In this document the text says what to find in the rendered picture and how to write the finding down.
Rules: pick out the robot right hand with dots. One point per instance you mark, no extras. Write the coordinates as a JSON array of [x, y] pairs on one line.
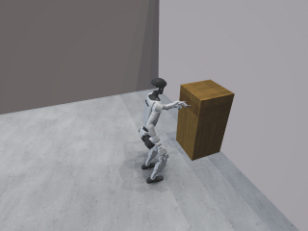
[[162, 151]]

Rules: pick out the drawer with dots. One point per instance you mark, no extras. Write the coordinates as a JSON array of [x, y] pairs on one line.
[[194, 107]]

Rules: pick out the cabinet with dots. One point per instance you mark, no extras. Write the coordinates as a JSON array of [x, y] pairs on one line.
[[202, 135]]

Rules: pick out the robot left forearm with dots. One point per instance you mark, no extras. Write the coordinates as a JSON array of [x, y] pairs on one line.
[[167, 106]]

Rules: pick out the right robot upper arm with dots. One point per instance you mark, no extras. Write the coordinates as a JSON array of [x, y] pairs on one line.
[[156, 109]]

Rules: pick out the robot right forearm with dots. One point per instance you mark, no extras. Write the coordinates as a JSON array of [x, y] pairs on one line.
[[154, 136]]

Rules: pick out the humanoid robot torso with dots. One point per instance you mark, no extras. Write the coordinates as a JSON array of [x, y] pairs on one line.
[[146, 114]]

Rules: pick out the handle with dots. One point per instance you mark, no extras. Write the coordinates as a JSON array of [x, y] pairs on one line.
[[185, 105]]

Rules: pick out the robot left hand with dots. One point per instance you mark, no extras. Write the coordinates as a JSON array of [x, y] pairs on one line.
[[177, 104]]

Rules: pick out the right robot shin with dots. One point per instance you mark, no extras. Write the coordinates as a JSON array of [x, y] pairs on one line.
[[159, 166]]

